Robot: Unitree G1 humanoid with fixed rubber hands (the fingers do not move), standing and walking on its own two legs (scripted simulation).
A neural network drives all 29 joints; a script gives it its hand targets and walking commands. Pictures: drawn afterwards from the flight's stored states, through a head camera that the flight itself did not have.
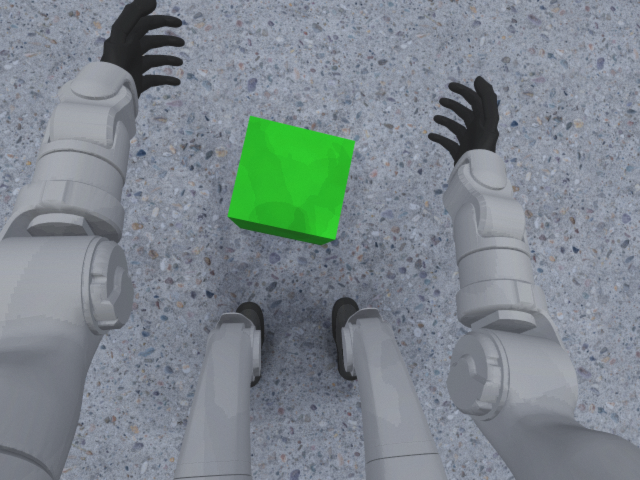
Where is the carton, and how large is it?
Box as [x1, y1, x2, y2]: [227, 116, 354, 244]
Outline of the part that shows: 250,116 227,216 238,226 251,230 317,244 322,244 334,239 354,141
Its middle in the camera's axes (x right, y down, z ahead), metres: -0.07 -0.12 +0.86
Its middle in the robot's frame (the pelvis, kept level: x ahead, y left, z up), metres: +0.50 +0.00 -0.52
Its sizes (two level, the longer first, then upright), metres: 0.210 0.200 0.250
